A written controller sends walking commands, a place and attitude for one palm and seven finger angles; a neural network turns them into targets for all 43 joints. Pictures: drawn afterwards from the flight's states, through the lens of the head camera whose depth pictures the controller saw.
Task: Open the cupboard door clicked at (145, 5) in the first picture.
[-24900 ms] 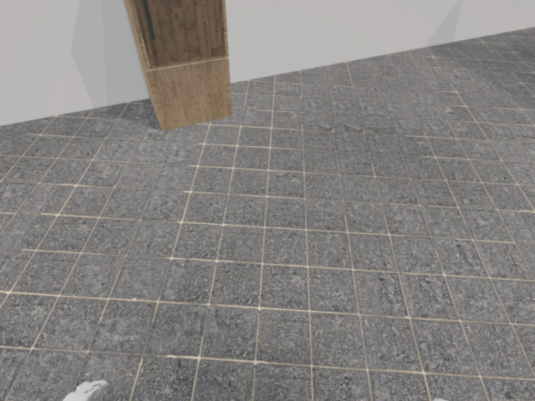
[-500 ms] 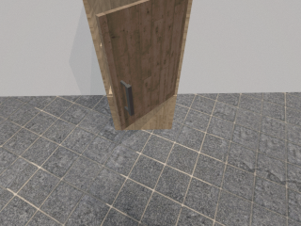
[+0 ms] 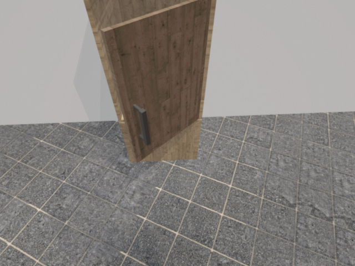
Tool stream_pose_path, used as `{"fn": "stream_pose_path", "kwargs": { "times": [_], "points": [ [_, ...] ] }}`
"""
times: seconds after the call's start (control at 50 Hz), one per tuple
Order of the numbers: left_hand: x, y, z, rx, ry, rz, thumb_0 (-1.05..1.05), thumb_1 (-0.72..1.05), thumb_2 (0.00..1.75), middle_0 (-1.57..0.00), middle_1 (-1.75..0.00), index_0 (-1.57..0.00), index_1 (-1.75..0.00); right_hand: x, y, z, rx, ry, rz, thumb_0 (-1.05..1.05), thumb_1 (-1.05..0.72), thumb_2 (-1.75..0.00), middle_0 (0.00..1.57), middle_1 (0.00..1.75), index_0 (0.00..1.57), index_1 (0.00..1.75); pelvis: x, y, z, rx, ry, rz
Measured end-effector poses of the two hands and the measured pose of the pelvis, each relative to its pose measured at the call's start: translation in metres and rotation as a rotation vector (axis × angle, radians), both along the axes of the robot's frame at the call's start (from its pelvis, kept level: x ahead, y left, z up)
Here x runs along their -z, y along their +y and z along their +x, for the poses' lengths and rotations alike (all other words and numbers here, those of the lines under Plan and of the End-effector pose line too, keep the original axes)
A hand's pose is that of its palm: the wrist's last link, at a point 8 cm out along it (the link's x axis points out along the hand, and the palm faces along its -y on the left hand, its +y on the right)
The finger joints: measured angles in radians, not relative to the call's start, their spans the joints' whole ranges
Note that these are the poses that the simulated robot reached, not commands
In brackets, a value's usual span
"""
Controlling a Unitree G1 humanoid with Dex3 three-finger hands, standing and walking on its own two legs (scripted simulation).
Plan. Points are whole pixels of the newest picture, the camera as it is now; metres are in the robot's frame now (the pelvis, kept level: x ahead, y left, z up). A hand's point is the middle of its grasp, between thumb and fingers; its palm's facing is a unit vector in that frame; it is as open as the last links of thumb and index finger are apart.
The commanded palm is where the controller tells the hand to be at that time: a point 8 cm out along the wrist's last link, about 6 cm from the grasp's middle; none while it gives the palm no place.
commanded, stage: let the arm hang, fingers relaxed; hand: left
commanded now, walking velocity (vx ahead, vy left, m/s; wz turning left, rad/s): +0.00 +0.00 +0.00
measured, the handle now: (142, 125) +0.60 +0.16 -0.11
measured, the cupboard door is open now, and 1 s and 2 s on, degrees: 41 41 41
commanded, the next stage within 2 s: look to check the result in 0.02 s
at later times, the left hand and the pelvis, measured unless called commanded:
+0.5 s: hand out of the picture -0.01 +0.17 -0.17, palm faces +0.04 -0.98 -0.20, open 7.3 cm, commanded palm none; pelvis +0.02 +0.00 +0.00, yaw +0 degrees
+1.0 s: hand out of the picture +0.03 +0.18 -0.18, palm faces -0.03 -0.98 -0.21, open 7.3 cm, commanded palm none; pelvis +0.01 +0.00 -0.01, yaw -5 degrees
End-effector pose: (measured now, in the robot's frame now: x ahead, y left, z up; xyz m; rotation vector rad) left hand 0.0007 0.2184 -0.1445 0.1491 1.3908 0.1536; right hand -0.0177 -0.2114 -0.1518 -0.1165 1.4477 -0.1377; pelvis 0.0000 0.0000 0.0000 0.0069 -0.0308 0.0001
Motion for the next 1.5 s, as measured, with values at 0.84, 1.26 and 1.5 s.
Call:
{"fn": "stream_pose_path", "kwargs": {
  "times": [0.84,1.26,1.5],
  "points": [
    [-0.001,0.002,0.009,-0.012,0.037,0.007,0.00,0.91,0.90,-0.20,-0.30,-0.20,-0.30,-0.001,-0.008,0.032,0.003,-0.018,-0.024,0.00,-0.91,-0.90,0.20,0.30,0.20,0.30,0.000,-0.001,0.020,0.019,0.010,0.001],
    [-0.010,0.003,0.089,0.208,-0.093,0.128,0.00,0.91,0.90,-0.20,-0.30,-0.20,-0.30,0.024,-0.070,0.008,0.202,-0.106,-0.057,0.00,-0.91,-0.90,0.20,0.30,0.20,0.30,0.020,-0.031,-0.006,0.238,0.027,0.030],
    [-0.015,-0.030,0.108,0.340,-0.060,0.068,0.00,0.91,0.90,-0.20,-0.30,-0.20,-0.30,-0.019,-0.103,0.045,0.310,-0.287,-0.137,0.00,-0.91,-0.90,0.20,0.30,0.20,0.30,0.001,-0.037,0.000,0.387,0.048,0.037]
  ]
}}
